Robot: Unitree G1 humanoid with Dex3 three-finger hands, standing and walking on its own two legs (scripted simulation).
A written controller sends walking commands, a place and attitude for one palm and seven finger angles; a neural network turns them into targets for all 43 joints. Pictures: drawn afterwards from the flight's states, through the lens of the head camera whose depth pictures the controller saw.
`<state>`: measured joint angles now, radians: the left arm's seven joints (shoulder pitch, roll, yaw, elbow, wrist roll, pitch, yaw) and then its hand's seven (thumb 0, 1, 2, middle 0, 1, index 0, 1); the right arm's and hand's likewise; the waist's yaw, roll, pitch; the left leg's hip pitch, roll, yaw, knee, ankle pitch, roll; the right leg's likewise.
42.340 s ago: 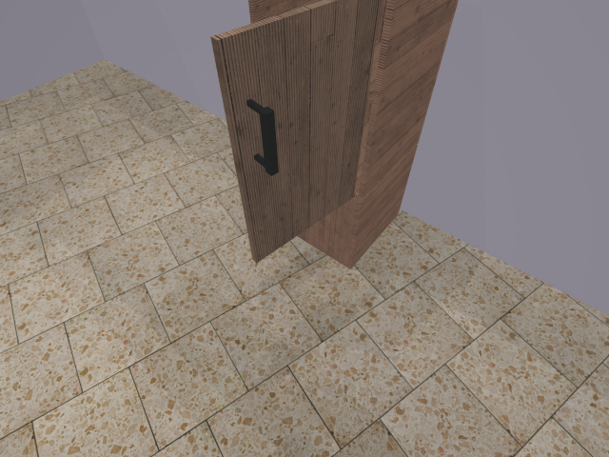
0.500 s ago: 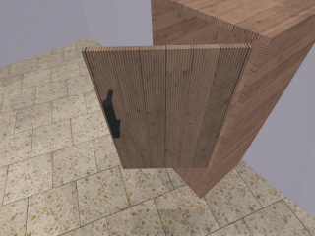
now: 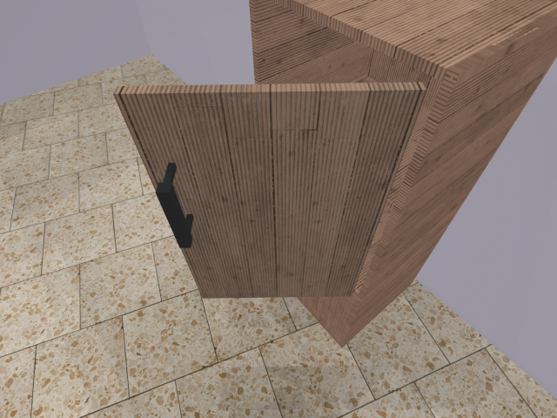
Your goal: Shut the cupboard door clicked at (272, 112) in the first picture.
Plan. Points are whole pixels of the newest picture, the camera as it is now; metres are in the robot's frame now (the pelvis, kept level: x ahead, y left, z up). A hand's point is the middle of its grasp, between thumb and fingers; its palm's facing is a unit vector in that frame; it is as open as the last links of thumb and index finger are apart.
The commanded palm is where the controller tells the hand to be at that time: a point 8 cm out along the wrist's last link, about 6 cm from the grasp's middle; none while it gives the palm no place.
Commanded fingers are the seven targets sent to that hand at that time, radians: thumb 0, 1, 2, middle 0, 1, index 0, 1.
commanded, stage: look again from close up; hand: left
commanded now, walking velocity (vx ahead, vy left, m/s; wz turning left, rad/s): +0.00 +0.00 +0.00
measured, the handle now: (178, 207) +0.41 +0.19 +0.06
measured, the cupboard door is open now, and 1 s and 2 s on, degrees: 52 52 52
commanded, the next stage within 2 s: shuffle to correct the standing spot in 0.20 s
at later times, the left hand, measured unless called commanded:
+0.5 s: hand out of the picture +0.02 +0.12 -0.17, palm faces +0.03 -0.98 -0.22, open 7.3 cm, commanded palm none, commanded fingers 0.00 0.90 0.90 -0.20 -0.30 -0.20 -0.30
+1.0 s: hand out of the picture +0.02 +0.13 -0.18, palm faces +0.07 -0.97 -0.22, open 7.3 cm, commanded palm none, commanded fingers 0.00 0.90 0.90 -0.20 -0.30 -0.20 -0.30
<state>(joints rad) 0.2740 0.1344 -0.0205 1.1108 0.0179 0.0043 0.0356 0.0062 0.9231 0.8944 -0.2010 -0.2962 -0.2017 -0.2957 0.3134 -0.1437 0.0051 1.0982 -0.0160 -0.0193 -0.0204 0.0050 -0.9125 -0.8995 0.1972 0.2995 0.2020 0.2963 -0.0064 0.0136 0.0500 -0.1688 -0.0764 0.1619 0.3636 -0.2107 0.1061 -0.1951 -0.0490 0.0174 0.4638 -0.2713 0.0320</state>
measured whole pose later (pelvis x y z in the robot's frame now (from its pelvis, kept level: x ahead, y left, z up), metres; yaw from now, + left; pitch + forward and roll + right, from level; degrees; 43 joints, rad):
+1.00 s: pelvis -0.02 -0.06 -0.01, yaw +1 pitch +0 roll +1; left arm 0.22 0.19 0.03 1.00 0.02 0.00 0.03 0.00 0.91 0.89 -0.20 -0.30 -0.20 -0.30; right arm 0.21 -0.15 -0.03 1.03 -0.01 0.00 -0.01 0.00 -0.91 -0.90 0.19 0.30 0.20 0.30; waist 0.03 -0.03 0.04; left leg -0.15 0.00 0.01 0.45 -0.30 -0.01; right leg -0.27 0.02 -0.03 0.53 -0.27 -0.05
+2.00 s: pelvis -0.01 -0.03 +0.00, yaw +0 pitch -1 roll +1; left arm 0.28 0.14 -0.02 1.10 0.01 -0.02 0.03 0.00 0.92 0.89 -0.20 -0.30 -0.20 -0.30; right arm 0.30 -0.17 0.02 1.07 -0.01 -0.03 -0.03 0.01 -0.93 -0.90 0.20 0.30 0.20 0.30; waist 0.00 0.04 0.02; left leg -0.10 -0.04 0.04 0.44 -0.33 0.03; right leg -0.22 -0.01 0.00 0.51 -0.28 -0.01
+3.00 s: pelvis -0.09 -0.04 -0.09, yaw +4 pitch +10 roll -2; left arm 0.31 0.24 0.04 -0.11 -0.22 -0.36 -0.27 0.01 0.91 0.90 -0.66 -0.81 -0.67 -0.81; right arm 0.21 -0.18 0.08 0.51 0.03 -0.22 -0.05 0.01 -0.91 -0.90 0.20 0.30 0.21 0.30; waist 0.03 0.03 -0.09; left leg -0.81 -0.01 -0.04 1.16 -0.52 0.01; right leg -0.84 -0.01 -0.10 1.09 -0.43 -0.04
